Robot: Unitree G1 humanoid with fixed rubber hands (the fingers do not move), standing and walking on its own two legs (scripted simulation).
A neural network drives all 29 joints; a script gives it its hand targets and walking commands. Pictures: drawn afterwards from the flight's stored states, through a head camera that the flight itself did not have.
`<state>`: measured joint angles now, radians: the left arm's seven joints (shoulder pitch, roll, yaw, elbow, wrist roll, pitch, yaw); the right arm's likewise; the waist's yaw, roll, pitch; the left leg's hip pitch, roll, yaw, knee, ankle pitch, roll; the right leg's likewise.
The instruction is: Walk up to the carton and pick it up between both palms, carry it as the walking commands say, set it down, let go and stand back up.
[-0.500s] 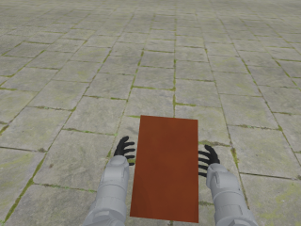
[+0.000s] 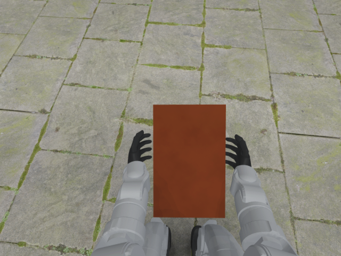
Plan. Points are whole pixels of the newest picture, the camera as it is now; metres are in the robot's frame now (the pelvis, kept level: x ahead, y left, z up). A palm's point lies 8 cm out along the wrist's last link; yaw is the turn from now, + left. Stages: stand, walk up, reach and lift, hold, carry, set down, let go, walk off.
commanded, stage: set down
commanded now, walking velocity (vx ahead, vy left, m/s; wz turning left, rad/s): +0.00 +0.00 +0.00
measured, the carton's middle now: (186, 155) +0.39 -0.02 -0.15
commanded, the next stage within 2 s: none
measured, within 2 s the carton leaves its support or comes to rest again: neither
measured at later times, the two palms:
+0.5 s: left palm (140, 164) +0.37 +0.13 -0.15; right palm (227, 166) +0.36 -0.14 -0.16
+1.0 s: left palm (147, 161) +0.40 +0.12 -0.24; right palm (222, 163) +0.40 -0.14 -0.24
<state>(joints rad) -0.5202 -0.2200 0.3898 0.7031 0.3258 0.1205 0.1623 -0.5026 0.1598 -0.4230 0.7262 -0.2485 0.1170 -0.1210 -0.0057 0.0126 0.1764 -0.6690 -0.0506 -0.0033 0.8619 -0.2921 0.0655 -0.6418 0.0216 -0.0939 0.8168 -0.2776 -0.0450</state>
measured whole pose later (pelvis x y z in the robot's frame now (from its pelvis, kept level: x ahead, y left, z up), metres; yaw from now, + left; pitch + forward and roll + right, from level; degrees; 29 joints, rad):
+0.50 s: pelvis -0.01 +0.00 -0.07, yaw -1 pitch +17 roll -3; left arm -0.63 -0.10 0.22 0.71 0.10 0.03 0.28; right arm -0.64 0.09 -0.27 0.74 -0.15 0.02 -0.22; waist -0.01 0.04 0.19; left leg -1.12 -0.05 0.00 1.22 -0.40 0.07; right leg -1.09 0.03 -0.09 1.17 -0.38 -0.05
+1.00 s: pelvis -0.02 +0.00 -0.14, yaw -2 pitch +25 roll -3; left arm -0.80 -0.04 0.20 0.71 0.03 0.05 0.33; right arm -0.83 0.04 -0.26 0.75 -0.08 0.07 -0.24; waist -0.01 0.04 0.19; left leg -1.48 -0.05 0.00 1.54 -0.49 0.06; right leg -1.45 0.05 -0.09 1.49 -0.47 -0.05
